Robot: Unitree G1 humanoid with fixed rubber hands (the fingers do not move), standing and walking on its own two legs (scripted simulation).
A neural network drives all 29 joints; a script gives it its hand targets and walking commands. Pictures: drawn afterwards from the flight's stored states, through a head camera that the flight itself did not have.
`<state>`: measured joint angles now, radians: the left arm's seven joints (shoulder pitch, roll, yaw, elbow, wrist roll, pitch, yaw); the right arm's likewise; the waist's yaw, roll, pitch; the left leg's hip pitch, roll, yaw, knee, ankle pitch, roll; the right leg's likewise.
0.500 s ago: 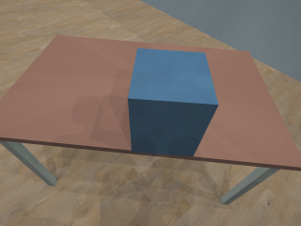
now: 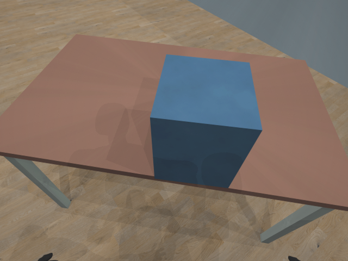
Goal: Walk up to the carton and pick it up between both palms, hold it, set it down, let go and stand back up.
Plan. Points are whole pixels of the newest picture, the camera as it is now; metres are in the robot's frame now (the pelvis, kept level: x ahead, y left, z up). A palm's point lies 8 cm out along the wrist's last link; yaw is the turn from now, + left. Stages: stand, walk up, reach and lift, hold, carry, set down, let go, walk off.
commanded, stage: walk up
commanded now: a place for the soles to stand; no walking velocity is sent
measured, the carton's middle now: (198, 124) +0.46 -0.06 +0.02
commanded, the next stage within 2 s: reach and lift in 0.60 s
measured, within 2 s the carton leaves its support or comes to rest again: neither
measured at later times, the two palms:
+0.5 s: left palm out of the picture +0.05 +0.30 -0.11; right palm out of the picture +0.13 -0.30 -0.10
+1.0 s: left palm (78, 242) +0.17 +0.23 -0.08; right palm out of the picture +0.10 -0.31 -0.07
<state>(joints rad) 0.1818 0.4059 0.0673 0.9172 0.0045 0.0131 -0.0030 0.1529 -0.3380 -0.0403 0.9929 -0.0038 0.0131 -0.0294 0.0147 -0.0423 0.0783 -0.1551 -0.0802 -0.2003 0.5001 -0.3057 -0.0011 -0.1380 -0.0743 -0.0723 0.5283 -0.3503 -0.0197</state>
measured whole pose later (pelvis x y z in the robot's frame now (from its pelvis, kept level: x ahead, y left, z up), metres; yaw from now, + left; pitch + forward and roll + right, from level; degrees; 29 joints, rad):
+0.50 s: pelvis +0.01 +0.00 +0.01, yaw -1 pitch -4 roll +1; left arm 0.23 0.35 0.03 0.99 -0.01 -0.01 0.00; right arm 0.05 -0.35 -0.03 1.02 0.00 0.01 -0.02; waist 0.04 -0.01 0.08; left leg -0.12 -0.01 -0.06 0.41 -0.23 -0.02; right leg -0.04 -0.05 -0.06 0.41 -0.31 0.02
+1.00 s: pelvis -0.03 -0.01 +0.00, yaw -6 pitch -5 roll -1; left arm 0.08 0.23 0.10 0.45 0.10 0.48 0.01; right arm 0.07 -0.35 -0.04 0.89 0.02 -0.13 0.07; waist 0.01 -0.03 0.08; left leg -0.22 0.07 0.00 0.60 -0.29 -0.04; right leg -0.15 0.02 0.01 0.55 -0.31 0.00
